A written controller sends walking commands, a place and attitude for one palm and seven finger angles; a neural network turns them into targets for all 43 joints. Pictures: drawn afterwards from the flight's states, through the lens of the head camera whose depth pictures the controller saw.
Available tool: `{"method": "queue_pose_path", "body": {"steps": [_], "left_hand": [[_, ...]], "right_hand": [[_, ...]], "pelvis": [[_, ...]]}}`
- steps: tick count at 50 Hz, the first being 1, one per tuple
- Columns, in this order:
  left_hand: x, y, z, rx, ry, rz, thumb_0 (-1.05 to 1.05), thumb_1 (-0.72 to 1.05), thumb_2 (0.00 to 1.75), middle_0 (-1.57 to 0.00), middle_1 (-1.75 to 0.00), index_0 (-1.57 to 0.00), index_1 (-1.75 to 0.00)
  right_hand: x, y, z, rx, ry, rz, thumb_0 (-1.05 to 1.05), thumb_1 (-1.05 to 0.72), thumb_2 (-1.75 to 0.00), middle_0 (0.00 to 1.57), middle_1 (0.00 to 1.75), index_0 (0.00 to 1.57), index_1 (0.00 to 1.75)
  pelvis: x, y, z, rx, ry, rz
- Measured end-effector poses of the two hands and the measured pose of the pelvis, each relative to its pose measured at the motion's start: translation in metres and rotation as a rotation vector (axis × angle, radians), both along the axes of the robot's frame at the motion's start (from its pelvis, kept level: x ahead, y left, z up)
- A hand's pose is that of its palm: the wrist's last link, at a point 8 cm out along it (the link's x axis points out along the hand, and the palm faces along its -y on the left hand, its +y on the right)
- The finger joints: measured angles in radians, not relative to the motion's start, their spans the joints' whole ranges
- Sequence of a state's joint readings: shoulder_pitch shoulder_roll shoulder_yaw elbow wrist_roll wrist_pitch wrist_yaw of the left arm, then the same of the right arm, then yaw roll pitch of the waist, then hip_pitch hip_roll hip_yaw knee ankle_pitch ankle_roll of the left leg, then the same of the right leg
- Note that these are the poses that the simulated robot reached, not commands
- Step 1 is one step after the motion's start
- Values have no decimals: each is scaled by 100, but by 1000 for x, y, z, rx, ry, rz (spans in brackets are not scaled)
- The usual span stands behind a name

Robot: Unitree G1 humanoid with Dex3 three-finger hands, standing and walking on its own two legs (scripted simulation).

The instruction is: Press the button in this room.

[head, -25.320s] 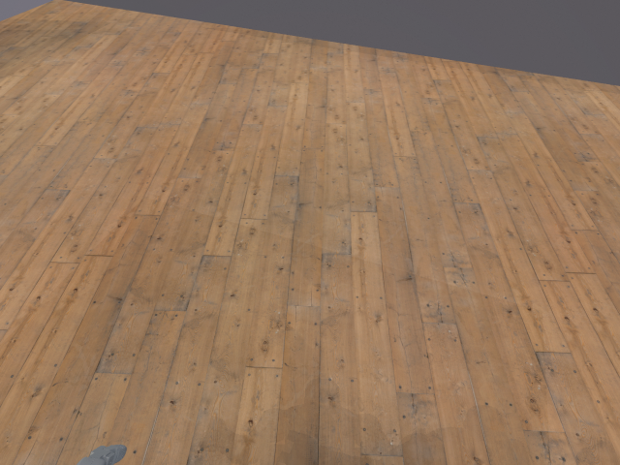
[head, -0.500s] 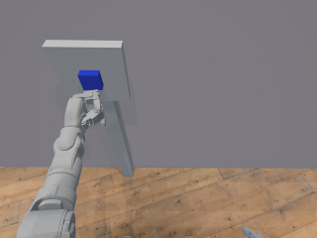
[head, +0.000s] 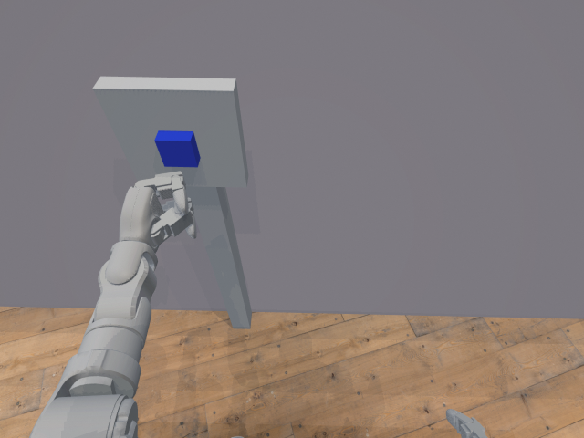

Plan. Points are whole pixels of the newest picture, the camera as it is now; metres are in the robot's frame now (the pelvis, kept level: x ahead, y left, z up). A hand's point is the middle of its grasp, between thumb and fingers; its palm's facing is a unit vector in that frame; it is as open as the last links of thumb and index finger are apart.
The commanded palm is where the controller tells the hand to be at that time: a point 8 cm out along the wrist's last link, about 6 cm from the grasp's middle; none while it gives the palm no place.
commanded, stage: aim a knuckle at the button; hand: left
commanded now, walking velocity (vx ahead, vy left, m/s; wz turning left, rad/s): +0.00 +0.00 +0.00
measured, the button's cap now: (179, 147) +0.51 +0.18 +0.11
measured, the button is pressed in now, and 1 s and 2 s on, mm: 0 4 5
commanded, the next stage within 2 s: press the button with the knuckle in 0.12 s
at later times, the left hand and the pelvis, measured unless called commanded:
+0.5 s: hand (193, 200) +0.42 +0.15 +0.08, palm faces -0.01 -1.00 -0.02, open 3.1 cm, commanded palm +0.40 +0.21 +0.08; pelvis +0.00 +0.00 +0.00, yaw +0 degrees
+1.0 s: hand (196, 188) +0.45 +0.15 +0.08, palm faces +0.00 -1.00 -0.02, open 3.0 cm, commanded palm +0.44 +0.20 +0.08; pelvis +0.00 +0.00 -0.01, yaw +0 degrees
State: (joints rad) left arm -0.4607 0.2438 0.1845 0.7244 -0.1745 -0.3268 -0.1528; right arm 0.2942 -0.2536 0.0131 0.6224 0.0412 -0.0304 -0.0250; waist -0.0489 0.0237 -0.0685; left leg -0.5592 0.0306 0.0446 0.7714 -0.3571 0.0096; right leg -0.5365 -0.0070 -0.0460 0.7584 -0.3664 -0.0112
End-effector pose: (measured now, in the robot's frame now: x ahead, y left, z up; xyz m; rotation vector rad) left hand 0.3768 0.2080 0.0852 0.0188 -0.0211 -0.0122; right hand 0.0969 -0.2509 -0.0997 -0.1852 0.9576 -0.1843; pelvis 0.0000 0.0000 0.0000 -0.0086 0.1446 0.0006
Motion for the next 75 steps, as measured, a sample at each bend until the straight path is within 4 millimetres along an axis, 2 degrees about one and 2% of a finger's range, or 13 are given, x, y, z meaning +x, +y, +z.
{"method": "queue_pose_path", "body": {"steps": [6,13,38,55,75], "left_hand": [[-1,-7,-3,-8,7,-7,2,90,90,-130,-150,-130,-150],[3,-5,-4,4,5,5,2,90,90,-130,-150,-130,-150],[46,0,-2,-3,22,12,2,90,90,-130,-150,-130,-150],[59,-1,-3,13,32,16,-2,88,96,-130,-150,-130,-150],[65,0,-3,19,35,11,-2,83,101,-130,-150,-136,-150]], "right_hand": [[8,2,2,4,-22,17,1,-91,-90,20,30,20,30],[4,3,0,5,-9,12,1,-91,-90,20,30,20,30],[-42,-8,-10,-16,142,-62,1,-91,-90,20,30,20,30],[-56,-4,-19,-22,193,-38,1,-91,-90,20,30,20,30],[-106,-12,-21,-61,269,-61,1,-91,-90,20,30,20,30]], "pelvis": [[0,0,-1,2,0,0],[0,-1,-1,1,2,-1],[4,0,-4,-2,46,-10],[-7,2,-11,-11,72,13],[-25,1,-17,-22,97,22]]}}
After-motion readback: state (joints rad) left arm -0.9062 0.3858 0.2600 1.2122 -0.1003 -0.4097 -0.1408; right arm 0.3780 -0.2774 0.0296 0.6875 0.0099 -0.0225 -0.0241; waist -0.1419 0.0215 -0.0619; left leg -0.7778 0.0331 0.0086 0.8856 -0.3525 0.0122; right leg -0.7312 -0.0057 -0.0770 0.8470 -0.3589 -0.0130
